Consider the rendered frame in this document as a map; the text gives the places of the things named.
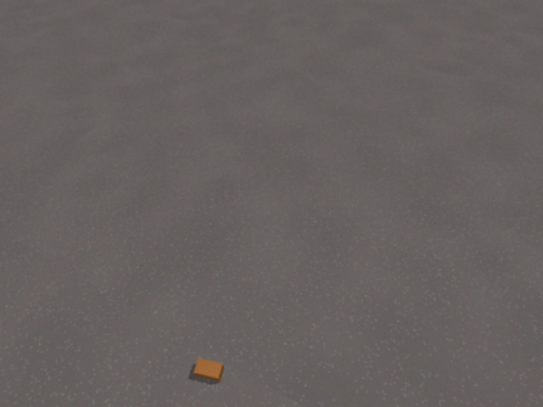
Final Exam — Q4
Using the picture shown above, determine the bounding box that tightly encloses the small box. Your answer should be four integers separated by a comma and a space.
193, 358, 224, 382

